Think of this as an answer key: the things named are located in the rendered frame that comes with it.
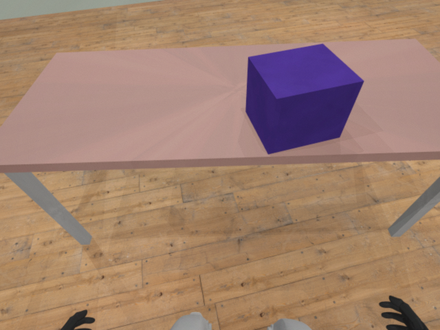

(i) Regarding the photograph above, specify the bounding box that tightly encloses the carton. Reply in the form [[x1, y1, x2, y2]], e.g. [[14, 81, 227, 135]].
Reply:
[[245, 44, 364, 154]]

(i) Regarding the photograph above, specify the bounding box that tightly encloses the robot right hand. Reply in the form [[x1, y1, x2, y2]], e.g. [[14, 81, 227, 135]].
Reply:
[[379, 296, 429, 330]]

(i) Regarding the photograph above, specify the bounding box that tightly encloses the robot left thigh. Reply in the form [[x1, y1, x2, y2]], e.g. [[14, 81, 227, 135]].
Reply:
[[170, 314, 212, 330]]

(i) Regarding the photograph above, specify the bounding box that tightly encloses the robot left hand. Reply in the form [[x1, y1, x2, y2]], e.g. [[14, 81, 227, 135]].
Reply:
[[61, 310, 95, 330]]

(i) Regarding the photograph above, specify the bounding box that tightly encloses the table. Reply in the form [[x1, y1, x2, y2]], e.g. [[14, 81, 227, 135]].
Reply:
[[0, 38, 440, 245]]

